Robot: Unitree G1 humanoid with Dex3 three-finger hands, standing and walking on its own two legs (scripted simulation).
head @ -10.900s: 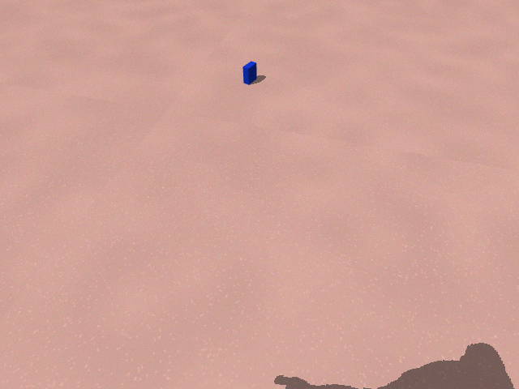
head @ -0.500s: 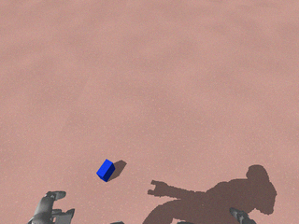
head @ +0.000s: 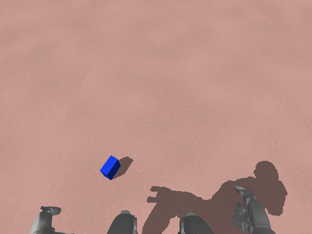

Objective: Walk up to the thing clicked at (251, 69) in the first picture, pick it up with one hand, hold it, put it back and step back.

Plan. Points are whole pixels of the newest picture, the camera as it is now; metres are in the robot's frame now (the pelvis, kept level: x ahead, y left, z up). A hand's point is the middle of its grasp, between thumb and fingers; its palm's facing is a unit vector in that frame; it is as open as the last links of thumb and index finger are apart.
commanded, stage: rise first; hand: left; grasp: from above
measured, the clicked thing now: (110, 168) +0.45 +0.25 -0.64
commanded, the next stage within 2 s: none
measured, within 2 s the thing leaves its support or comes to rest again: neither
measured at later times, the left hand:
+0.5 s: hand (64, 224) +0.16 +0.30 -0.24, palm faces -0.18 -0.61 -0.77, open 14.2 cm
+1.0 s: hand (86, 185) +0.31 +0.30 -0.41, palm faces -0.11 -0.34 -0.93, open 13.7 cm
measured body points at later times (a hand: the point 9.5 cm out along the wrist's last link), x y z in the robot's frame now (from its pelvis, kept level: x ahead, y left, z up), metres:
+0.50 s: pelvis -0.03 -0.01 -0.08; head +0.11 +0.01 +0.35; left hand +0.17 +0.32 -0.20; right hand +0.15 -0.26 -0.19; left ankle +0.01 +0.13 -0.67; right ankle +0.00 -0.14 -0.67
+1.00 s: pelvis -0.10 -0.01 -0.27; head +0.11 +0.00 +0.12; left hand +0.32 +0.31 -0.35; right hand -0.02 -0.27 -0.42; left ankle +0.00 +0.13 -0.67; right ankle -0.01 -0.14 -0.67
